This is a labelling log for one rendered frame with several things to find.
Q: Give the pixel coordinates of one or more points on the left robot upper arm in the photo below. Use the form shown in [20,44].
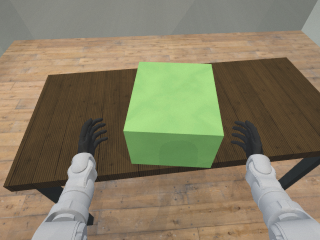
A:
[62,230]

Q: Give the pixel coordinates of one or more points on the carton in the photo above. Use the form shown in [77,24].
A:
[173,117]

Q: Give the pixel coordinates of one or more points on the left robot forearm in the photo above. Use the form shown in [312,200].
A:
[76,197]

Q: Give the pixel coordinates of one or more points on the right robot forearm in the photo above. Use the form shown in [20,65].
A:
[271,199]

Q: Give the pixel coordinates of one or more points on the right robot upper arm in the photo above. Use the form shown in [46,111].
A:
[303,229]

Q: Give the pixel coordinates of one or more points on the robot left hand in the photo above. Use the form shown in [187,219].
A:
[87,139]

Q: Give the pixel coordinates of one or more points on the table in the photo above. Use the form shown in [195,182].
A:
[270,93]

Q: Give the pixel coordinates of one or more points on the robot right hand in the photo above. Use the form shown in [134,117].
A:
[252,141]

